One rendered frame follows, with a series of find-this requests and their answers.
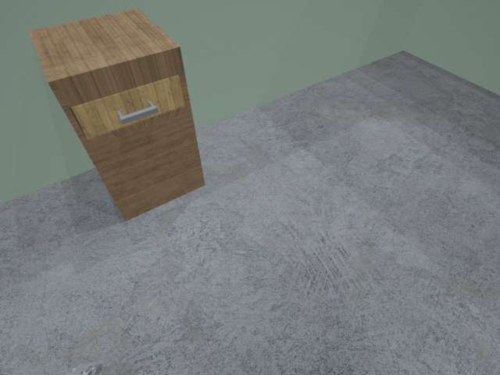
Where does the cabinet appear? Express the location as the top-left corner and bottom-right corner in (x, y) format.
(28, 9), (205, 221)

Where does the drawer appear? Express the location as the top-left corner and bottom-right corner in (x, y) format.
(71, 75), (185, 139)

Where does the handle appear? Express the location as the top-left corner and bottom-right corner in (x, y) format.
(117, 101), (159, 124)

